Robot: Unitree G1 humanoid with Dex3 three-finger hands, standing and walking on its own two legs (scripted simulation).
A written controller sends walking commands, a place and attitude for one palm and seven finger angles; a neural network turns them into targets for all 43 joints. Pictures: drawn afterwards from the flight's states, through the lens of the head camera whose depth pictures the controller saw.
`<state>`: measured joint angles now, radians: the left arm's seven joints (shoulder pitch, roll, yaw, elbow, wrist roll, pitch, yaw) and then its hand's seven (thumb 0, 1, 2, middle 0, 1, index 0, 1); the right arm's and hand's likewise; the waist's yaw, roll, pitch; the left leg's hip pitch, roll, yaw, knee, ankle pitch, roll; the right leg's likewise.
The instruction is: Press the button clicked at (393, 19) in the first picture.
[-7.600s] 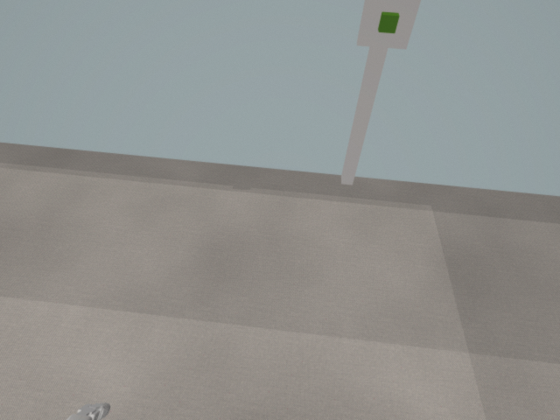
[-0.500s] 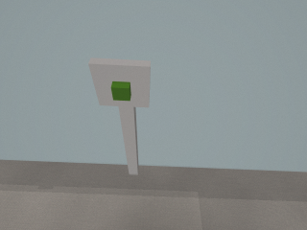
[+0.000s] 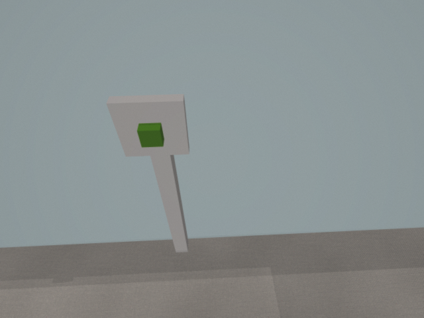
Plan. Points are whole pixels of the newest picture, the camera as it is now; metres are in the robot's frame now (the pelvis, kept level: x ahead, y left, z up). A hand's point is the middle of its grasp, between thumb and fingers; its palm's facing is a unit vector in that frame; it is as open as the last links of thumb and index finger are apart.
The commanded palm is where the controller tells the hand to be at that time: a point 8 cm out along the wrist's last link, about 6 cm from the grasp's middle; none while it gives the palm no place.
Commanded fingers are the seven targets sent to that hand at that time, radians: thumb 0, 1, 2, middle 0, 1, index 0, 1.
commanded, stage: come to a stop and stand still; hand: left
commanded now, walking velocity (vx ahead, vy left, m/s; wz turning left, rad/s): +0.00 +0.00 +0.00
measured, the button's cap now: (151, 134) +0.53 +0.18 +0.04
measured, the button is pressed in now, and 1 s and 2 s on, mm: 0 0 0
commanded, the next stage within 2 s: look again from close up in 0.26 s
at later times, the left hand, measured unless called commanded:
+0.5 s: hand out of the picture -0.01 +0.16 -0.19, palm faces +0.01 -0.99 -0.16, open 7.4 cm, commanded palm none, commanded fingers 0.00 0.90 0.90 -0.20 -0.30 -0.20 -0.30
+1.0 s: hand out of the picture +0.07 +0.21 -0.16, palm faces +0.13 -0.97 -0.20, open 7.4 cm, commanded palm +0.12 +0.26 -0.07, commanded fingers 0.00 0.90 0.90 -0.31 -0.42 -0.31 -0.42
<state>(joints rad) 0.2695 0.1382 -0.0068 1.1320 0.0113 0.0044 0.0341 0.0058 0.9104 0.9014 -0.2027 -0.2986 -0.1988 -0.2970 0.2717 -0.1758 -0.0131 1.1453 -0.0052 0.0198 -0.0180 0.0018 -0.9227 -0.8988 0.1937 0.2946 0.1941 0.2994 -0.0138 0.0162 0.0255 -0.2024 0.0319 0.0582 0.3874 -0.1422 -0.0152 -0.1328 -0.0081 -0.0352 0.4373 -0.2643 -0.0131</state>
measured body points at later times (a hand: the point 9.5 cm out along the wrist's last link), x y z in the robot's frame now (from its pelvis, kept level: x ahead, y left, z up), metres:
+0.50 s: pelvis +0.00 +0.01 -0.01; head +0.01 +0.01 +0.44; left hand -0.01 +0.21 -0.17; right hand -0.01 -0.20 -0.17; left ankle +0.02 +0.12 -0.74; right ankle -0.01 -0.11 -0.74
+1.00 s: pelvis +0.03 +0.03 -0.01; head +0.05 +0.04 +0.44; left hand +0.06 +0.27 -0.15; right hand +0.07 -0.20 -0.15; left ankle +0.02 +0.12 -0.74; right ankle -0.01 -0.11 -0.74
